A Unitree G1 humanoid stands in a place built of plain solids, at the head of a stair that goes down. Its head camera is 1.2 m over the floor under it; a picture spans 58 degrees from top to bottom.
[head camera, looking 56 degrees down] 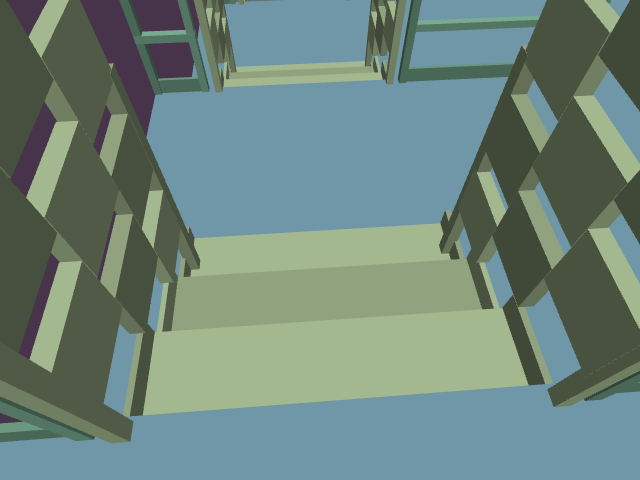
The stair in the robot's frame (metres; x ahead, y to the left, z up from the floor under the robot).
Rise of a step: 0.16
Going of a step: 0.30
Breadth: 1.22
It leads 4 degrees to the left of straight ahead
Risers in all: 4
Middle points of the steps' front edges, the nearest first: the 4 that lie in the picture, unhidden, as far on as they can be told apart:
0.30 -0.06 0.00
0.59 -0.04 -0.16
0.89 -0.02 -0.32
1.19 0.00 -0.49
